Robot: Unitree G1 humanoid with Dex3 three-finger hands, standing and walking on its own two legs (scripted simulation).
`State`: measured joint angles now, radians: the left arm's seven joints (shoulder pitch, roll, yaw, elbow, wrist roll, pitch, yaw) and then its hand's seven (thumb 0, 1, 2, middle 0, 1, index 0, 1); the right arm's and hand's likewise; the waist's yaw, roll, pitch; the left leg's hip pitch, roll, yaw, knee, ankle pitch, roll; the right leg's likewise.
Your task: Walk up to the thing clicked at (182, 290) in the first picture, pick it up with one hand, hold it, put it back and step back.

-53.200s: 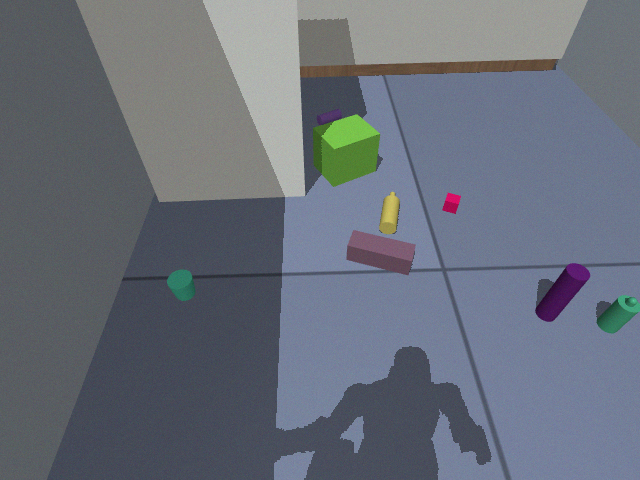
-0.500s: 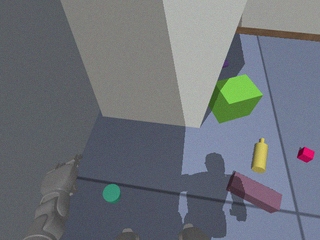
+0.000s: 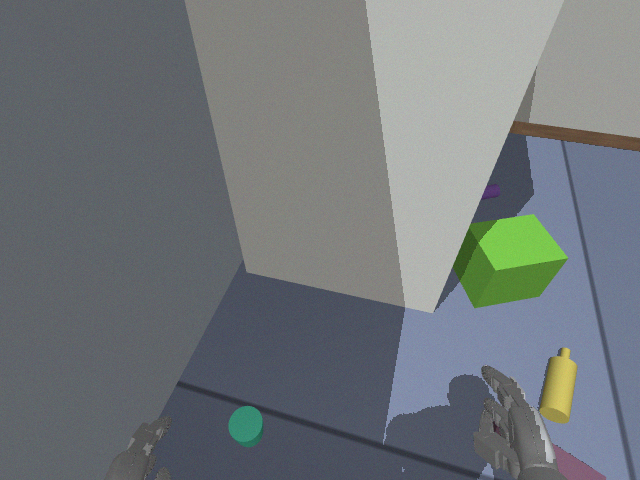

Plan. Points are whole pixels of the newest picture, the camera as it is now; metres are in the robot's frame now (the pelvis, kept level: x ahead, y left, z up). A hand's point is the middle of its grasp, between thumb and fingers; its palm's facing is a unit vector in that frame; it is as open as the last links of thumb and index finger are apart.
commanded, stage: home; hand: left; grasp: from above
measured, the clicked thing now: (247, 428) +0.40 +0.21 -0.67
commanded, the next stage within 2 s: none
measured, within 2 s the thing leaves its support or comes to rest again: neither
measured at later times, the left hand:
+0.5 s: hand out of the picture +0.16 +0.17 -0.05, palm faces +0.03 -0.98 -0.20, open 7.4 cm
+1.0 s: hand out of the picture +0.15 +0.18 -0.05, palm faces +0.04 -0.98 -0.21, open 7.4 cm
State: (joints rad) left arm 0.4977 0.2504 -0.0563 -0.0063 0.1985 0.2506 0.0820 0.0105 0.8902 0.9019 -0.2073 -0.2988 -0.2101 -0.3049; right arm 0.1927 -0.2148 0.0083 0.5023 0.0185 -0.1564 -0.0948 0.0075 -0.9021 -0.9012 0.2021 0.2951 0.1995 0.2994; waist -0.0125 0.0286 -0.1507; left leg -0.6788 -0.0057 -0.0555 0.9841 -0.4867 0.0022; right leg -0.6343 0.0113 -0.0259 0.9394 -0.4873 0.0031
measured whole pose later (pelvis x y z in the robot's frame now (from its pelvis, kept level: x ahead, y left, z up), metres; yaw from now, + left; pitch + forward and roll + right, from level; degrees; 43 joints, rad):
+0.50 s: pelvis -0.01 +0.00 +0.00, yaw +0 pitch +10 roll -2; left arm 0.50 0.22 0.03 -0.12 -0.06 0.45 0.02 0.01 0.90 0.90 -0.20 -0.30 -0.20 -0.30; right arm 0.33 -0.22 0.02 0.50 0.02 -0.19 -0.16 0.01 -0.90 -0.90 0.20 0.30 0.20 0.30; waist -0.05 0.04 -0.18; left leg -0.70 0.01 -0.06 1.02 -0.49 0.00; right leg -0.65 0.03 -0.03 0.96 -0.49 0.00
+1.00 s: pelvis -0.01 +0.00 +0.00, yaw +0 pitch +10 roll -3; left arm 0.50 0.23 0.02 -0.13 -0.05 0.44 0.03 0.01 0.90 0.90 -0.20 -0.30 -0.20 -0.30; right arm 0.30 -0.21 0.04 0.52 0.01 -0.24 -0.18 0.01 -0.90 -0.90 0.20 0.30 0.20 0.30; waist -0.04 0.04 -0.17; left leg -0.70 0.01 -0.06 1.02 -0.49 0.00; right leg -0.65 0.02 -0.03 0.95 -0.48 0.00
